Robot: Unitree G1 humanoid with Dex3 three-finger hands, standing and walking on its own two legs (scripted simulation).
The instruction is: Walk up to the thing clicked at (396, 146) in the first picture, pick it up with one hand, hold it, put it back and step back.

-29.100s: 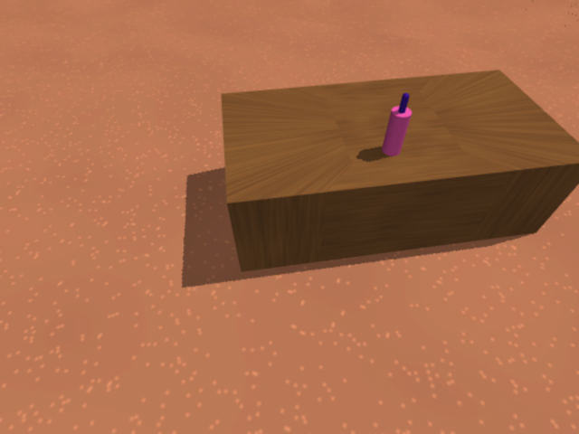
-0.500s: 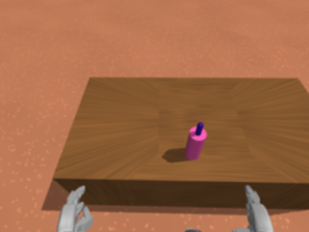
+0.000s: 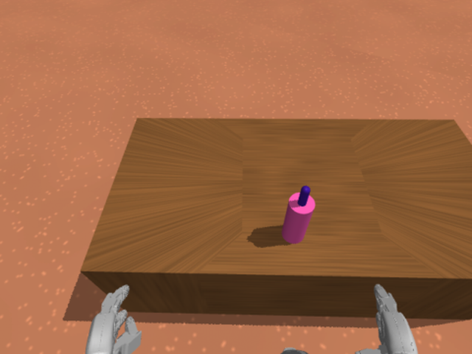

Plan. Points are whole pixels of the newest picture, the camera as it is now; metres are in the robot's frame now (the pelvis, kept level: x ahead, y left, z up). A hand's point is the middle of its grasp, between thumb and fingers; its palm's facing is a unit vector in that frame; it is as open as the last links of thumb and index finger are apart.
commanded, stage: home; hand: right
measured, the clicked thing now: (298, 213) +0.49 -0.15 -0.19
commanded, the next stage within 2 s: stand in 0.38 s
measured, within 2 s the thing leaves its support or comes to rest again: neither
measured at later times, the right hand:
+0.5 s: hand (355, 344) +0.16 -0.18 -0.06, palm faces +0.10 +0.96 -0.27, open 17.3 cm
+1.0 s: hand out of the picture +0.06 -0.25 -0.12, palm faces -0.03 +0.94 -0.35, open 8.2 cm
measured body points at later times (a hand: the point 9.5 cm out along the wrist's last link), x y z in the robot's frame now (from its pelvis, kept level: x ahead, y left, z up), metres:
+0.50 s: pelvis -0.01 +0.00 +0.00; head +0.01 +0.00 +0.45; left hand +0.15 +0.25 -0.07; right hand +0.15 -0.23 -0.04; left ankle -0.01 +0.14 -0.69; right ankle +0.01 -0.13 -0.69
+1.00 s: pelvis +0.00 -0.01 +0.04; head +0.01 -0.01 +0.49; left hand +0.06 +0.29 -0.09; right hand +0.06 -0.30 -0.09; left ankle -0.01 +0.14 -0.69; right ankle +0.01 -0.13 -0.69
